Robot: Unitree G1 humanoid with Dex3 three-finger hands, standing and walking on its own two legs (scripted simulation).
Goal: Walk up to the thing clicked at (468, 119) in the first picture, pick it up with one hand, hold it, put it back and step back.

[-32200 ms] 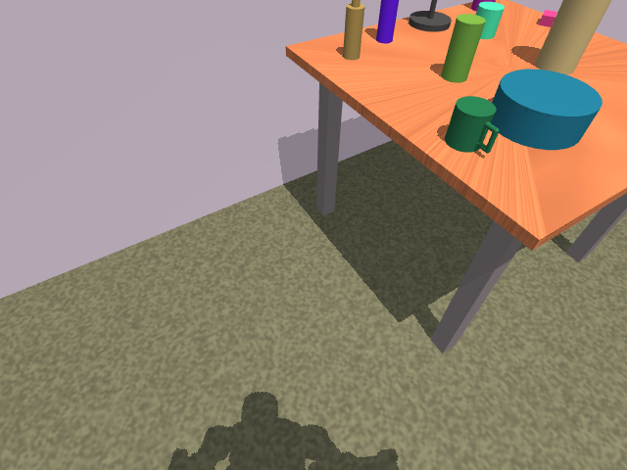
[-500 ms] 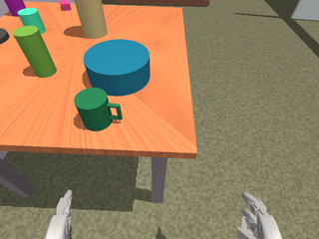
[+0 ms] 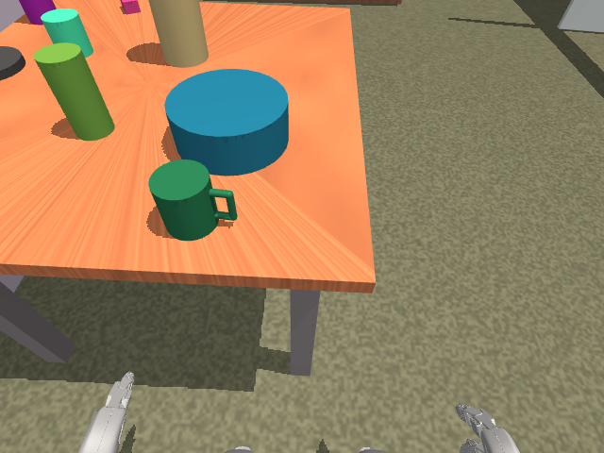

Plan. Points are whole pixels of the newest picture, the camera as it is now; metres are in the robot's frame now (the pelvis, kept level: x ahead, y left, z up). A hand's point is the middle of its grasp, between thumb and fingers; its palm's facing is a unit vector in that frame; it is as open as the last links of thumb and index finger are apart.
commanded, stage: home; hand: left
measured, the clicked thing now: (197, 202) +0.47 +0.17 +0.06
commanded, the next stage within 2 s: stand in 0.04 s
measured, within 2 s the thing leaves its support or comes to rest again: neither
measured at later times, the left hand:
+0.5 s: hand out of the picture +0.06 +0.25 -0.12, palm faces -0.01 -0.94 -0.34, open 11.6 cm
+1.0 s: hand out of the picture +0.05 +0.25 -0.11, palm faces -0.02 -0.94 -0.33, open 7.4 cm
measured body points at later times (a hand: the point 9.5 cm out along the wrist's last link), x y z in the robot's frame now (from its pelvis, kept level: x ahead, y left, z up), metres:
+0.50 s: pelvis +0.00 +0.00 +0.04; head +0.01 +0.01 +0.49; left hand +0.06 +0.30 -0.09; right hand +0.07 -0.28 -0.09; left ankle +0.01 +0.14 -0.68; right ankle +0.01 -0.15 -0.68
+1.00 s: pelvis -0.01 +0.00 +0.06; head +0.00 +0.00 +0.51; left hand +0.05 +0.30 -0.08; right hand +0.04 -0.30 -0.08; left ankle +0.01 +0.14 -0.68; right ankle +0.01 -0.15 -0.68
